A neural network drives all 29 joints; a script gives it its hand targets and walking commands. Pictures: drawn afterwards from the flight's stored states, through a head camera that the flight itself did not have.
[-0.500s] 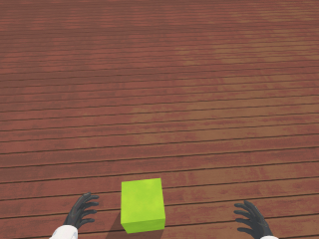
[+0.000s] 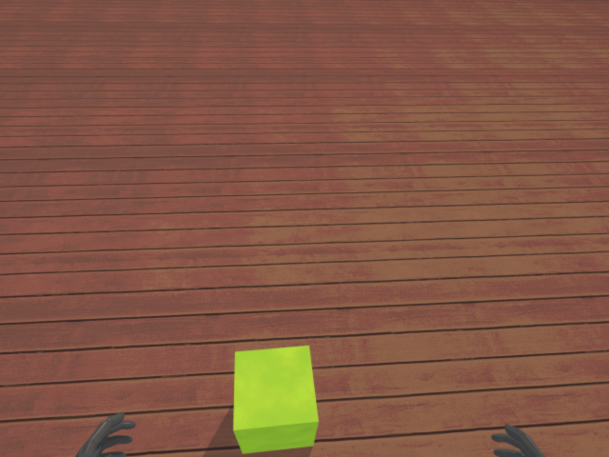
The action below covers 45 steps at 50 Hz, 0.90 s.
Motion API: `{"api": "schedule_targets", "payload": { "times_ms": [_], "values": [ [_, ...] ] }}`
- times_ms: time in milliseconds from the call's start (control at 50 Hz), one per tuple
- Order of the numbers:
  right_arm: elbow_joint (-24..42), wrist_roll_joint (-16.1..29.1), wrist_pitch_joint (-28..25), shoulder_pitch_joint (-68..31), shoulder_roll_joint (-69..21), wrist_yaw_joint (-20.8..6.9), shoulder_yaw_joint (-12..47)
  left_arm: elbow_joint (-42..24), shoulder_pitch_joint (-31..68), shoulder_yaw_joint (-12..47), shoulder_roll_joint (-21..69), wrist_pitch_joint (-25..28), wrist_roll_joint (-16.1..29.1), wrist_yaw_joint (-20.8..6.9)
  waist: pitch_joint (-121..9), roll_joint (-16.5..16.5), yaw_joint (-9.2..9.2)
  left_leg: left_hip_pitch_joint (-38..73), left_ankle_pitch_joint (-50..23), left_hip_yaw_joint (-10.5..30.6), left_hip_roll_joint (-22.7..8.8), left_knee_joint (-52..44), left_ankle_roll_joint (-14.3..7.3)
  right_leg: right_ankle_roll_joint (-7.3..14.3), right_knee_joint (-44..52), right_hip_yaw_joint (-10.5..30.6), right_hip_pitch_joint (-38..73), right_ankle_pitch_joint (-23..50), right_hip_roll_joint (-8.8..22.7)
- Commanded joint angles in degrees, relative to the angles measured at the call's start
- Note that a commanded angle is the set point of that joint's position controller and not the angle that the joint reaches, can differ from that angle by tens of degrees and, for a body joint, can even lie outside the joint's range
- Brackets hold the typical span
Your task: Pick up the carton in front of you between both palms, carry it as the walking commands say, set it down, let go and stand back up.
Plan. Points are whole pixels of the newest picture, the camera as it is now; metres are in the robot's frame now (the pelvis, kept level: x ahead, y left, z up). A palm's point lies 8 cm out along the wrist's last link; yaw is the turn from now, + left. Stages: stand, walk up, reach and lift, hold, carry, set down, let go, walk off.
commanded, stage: stand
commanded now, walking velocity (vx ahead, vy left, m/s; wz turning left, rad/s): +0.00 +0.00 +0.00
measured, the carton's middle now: (275, 400) +0.40 +0.08 -0.64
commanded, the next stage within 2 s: none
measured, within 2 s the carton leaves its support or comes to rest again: neither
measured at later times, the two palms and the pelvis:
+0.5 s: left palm out of the picture +0.12 +0.30 -0.09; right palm out of the picture +0.12 -0.29 -0.09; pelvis +0.01 +0.01 +0.00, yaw +0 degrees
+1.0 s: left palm out of the picture +0.09 +0.30 -0.10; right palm out of the picture +0.10 -0.30 -0.09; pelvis -0.01 +0.00 +0.01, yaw +0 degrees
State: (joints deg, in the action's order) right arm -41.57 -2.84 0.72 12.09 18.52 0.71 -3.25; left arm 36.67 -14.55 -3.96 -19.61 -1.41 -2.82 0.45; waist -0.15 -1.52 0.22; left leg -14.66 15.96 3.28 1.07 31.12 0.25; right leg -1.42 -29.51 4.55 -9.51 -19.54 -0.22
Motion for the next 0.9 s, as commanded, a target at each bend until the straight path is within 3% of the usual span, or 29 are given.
{"api": "schedule_targets", "payload": {
  "times_ms": [0,40,60,80,100,120,140,160,200,280,300,320,340,360,380,440,460,500,560,580,620,640,660,680,720,760,800,840,880],
  "values": [
    [2.2,-0.1,-1.4,-3.0,8.2,0.4,-1.5,-2.3,1.2,-1.5,-7.3,1.6,0.9,0.3,-1.8,3.2,-0.41,2.5,-4.3,3.9,-4.4,-6.5,-1.3,1.6,4.2,0.9,-1.9,7.0,2.6],
    [1.6,0.4,-1.6,-3.8,9.1,0.4,-1.6,-1.1,1.8,-1.6,-7.9,1.7,0.6,0.5,-1.3,4.0,-0.05,3.2,-9.1,3.6,-4.8,-6.2,-1.4,1.4,3.8,1.4,-1.7,9.5,3.0],
    [1.0,0.8,-1.6,-3.7,8.4,0.4,-1.3,-0.7,1.4,-1.3,-7.4,1.8,0.6,0.5,-2.3,2.4,-0.41,4.0,-13.3,3.1,-5.0,-4.9,-1.2,1.3,3.8,1.2,-1.1,11.0,3.3],
    [0.4,0.7,-1.6,-2.7,8.7,0.5,-1.1,-0.4,1.7,-1.3,-7.2,1.8,0.6,0.7,-2.3,2.8,-0.69,4.3,-15.1,2.8,-4.6,-4.5,-1.1,1.3,3.9,1.1,-1.0,12.1,3.1],
    [-0.3,0.7,-1.6,-2.6,9.0,0.5,-1.4,-0.1,1.4,-1.1,-8.3,1.7,0.5,0.8,-2.9,3.4,0.13,5.8,-14.7,2.5,-4.7,-4.7,-1.0,1.4,4.3,1.3,-0.8,12.3,3.2],
    [-0.1,0.5,-1.8,-3.8,8.8,0.7,-1.3,1.2,1.5,-1.1,-8.2,1.5,0.8,0.8,-1.4,1.4,-0.05,4.5,-15.1,2.5,-4.6,-4.0,-1.2,1.7,4.4,1.3,-1.4,12.8,3.5],
    [-0.4,0.4,-1.9,-2.6,9.0,0.6,-1.0,1.1,1.0,-0.8,-7.6,1.4,0.8,0.9,-0.8,3.6,0.4,5.1,-15.6,2.5,-4.1,-4.9,-1.2,1.7,4.9,1.8,-1.0,14.1,3.6],
    [-0.9,0.6,-1.7,-2.5,9.5,0.6,-1.1,1.5,1.4,-1.1,-8.4,1.6,1.0,0.9,-0.2,3.2,-0.21,4.3,-15.6,2.3,-4.2,-5.3,-0.9,1.7,4.6,2.1,-0.8,12.5,3.6],
    [-1.0,0.6,-1.6,-3.3,9.3,0.7,-1.2,1.7,1.9,-0.7,-7.5,1.7,1.1,1.1,-1.9,2.5,0.5,6.6,-18.1,3.5,-4.9,-4.4,-1.6,1.7,4.6,1.3,-1.8,14.6,3.5],
    [-2.6,0.9,-1.7,-3.5,8.9,0.9,-0.7,3.4,2.1,-0.5,-8.1,1.4,1.1,0.9,-0.5,1.5,-0.17,5.9,-17.5,3.7,-5.7,-6.0,-1.5,1.6,5.2,1.4,0.2,14.4,3.9],
    [-3.0,1.0,-1.6,-4.7,9.7,0.8,-0.9,4.0,2.3,-0.5,-7.5,1.5,0.9,1.1,-1.3,4.1,-0.33,6.6,-18.9,3.6,-5.2,-5.8,-1.3,1.7,5.4,2.1,0.4,16.1,4.0],
    [-3.0,1.3,-1.6,-4.7,10.0,1.1,-1.0,4.2,2.3,-0.3,-7.5,1.7,0.9,0.9,-1.6,3.4,0.05,6.2,-17.0,2.9,-5.1,-5.6,-0.9,1.1,5.8,1.8,1.0,15.8,3.9],
    [-3.8,1.2,-1.6,-4.5,9.6,0.8,-0.9,4.9,2.7,-0.6,-9.0,1.5,1.1,1.2,-1.1,0.3,0.08,7.1,-16.9,3.3,-4.9,-5.8,-1.3,1.3,5.8,1.7,-0.5,15.2,4.2],
    [-3.6,0.8,-1.5,-5.1,10.3,0.8,-0.9,4.8,2.8,-0.2,-7.9,1.4,1.3,1.2,-1.6,2.3,0.04,6.9,-18.2,2.7,-5.3,-5.6,-1.4,1.0,6.2,1.2,0.9,16.6,4.3],
    [-4.5,1.4,-1.3,-4.0,9.1,0.9,-0.4,5.3,2.7,-0.4,-8.9,1.5,1.7,1.1,-1.1,0.3,-0.27,6.9,-17.6,3.1,-4.8,-5.8,-1.1,1.2,5.8,1.3,0.7,16.6,4.1],
    [-5.2,1.0,-1.6,-6.5,9.5,1.0,-0.5,6.1,3.3,0.0,-8.5,1.5,1.2,1.1,-1.0,2.1,-0.24,8.1,-17.0,3.0,-5.3,-5.7,-1.5,1.5,7.1,2.0,-0.3,14.8,4.2],
    [-5.4,1.4,-1.5,-5.8,9.9,1.0,-0.2,6.7,3.1,-0.3,-9.4,1.6,1.4,1.1,-1.1,0.3,0.13,8.2,-17.1,2.9,-5.0,-6.1,-1.1,1.1,7.2,1.8,-0.2,16.0,4.1],
    [-6.6,1.4,-1.3,-5.3,10.5,0.8,-0.2,7.1,2.8,-0.4,-9.8,1.9,1.5,1.0,-0.4,1.4,-0.1,8.2,-18.4,3.2,-5.2,-6.7,-0.8,1.4,7.5,1.9,-0.2,16.4,4.6],
    [-7.3,1.3,-1.6,-6.0,11.1,0.9,-0.1,8.1,2.7,0.3,-7.7,1.7,2.0,1.2,1.3,-0.1,-0.75,7.6,-20.3,3.6,-5.6,-7.0,-1.5,1.2,7.4,1.8,0.6,17.1,4.6],
    [-7.9,1.1,-1.6,-5.6,10.6,0.8,0.0,8.7,2.1,0.0,-8.8,1.9,1.9,1.2,0.4,0.4,-0.94,7.7,-18.0,3.0,-5.3,-6.3,-1.7,1.4,7.7,2.3,0.5,16.3,4.6],
    [-8.2,1.6,-1.6,-5.2,9.9,1.0,0.2,8.9,4.6,-0.1,-9.9,1.5,1.6,1.1,-1.7,2.0,0.61,9.0,-17.9,2.3,-5.0,-7.0,-1.1,1.3,7.7,2.3,1.9,16.9,4.9],
    [-8.5,1.3,-1.4,-6.8,10.1,0.9,0.3,9.1,3.7,0.0,-9.5,1.9,1.5,1.2,0.8,1.0,-0.82,8.2,-19.1,3.9,-5.7,-7.5,-1.5,2.0,8.3,2.5,1.0,17.3,5.2],
    [-8.7,1.2,-1.6,-5.9,10.5,1.0,0.3,9.8,3.5,-0.2,-9.8,1.7,1.1,1.0,-1.3,0.7,0.21,8.8,-16.4,3.1,-5.5,-7.1,-1.8,1.9,8.2,2.9,1.9,16.9,5.1],
    [-9.0,1.5,-1.4,-7.3,10.9,1.0,0.3,9.6,4.6,0.1,-10.1,1.7,1.0,0.9,-1.0,2.9,0.49,8.9,-16.9,2.9,-5.3,-7.9,-1.0,1.9,7.9,2.0,1.9,16.4,4.8],
    [-9.9,1.2,-1.4,-7.8,10.5,0.9,0.2,10.4,4.0,0.2,-9.3,2.0,1.4,0.7,0.2,0.4,-0.49,8.3,-14.3,3.3,-5.5,-8.8,-1.1,1.5,9.0,2.3,1.1,14.7,4.6],
    [-10.2,1.5,-1.6,-6.5,11.1,0.7,0.1,11.3,4.1,0.1,-9.7,1.9,1.1,0.7,0.5,3.1,0.1,7.9,-15.4,3.6,-5.2,-9.3,-1.4,1.9,9.3,2.6,2.4,16.3,5.2],
    [-11.4,1.8,-1.8,-7.2,12.5,0.8,0.1,11.3,3.7,0.0,-9.6,1.8,1.6,0.7,0.4,3.5,-0.21,8.4,-15.1,3.3,-5.2,-9.3,-0.7,1.7,9.5,2.8,1.6,15.3,5.4],
    [-12.1,1.8,-1.5,-6.5,12.3,0.5,0.4,11.8,4.3,0.0,-10.4,1.7,1.8,0.9,0.4,0.5,-0.09,9.0,-14.2,4.1,-5.7,-10.0,-0.8,1.6,10.2,2.2,1.3,12.5,4.5],
    [-11.8,1.5,-1.3,-7.9,11.5,0.7,0.5,12.4,5.2,0.4,-10.2,1.7,1.3,0.7,0.7,1.4,0.71,9.2,-13.3,3.0,-5.6,-10.1,-0.7,1.3,10.8,1.7,0.8,12.7,4.3]
  ]
}}
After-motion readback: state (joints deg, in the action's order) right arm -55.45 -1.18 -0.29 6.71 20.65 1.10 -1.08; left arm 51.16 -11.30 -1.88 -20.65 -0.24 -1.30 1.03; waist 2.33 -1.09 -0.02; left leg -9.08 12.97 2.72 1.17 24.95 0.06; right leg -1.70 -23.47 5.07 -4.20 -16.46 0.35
